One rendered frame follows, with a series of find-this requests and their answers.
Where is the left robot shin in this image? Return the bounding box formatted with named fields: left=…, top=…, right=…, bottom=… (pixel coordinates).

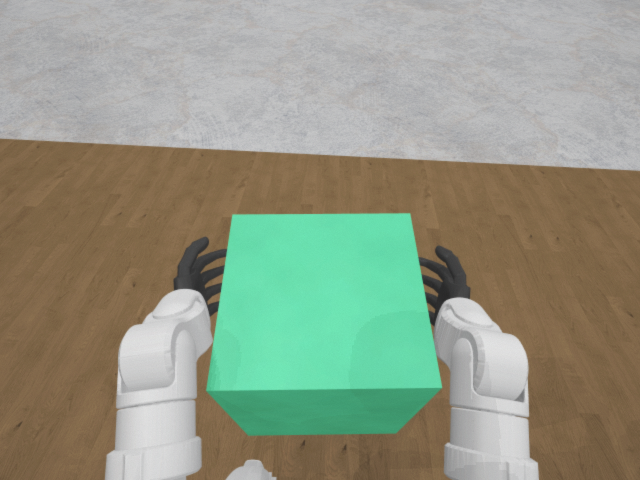
left=244, top=460, right=264, bottom=468

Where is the left robot hand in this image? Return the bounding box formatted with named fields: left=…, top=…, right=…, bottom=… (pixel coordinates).
left=173, top=237, right=227, bottom=317

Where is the left robot forearm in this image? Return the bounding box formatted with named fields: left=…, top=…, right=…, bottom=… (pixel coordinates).
left=105, top=289, right=213, bottom=480

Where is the right robot hand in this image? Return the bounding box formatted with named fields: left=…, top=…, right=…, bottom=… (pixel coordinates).
left=418, top=245, right=470, bottom=326

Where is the carton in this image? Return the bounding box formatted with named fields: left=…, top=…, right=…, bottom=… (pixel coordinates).
left=206, top=213, right=442, bottom=436

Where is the right robot forearm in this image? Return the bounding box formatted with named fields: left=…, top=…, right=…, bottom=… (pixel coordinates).
left=434, top=297, right=539, bottom=480

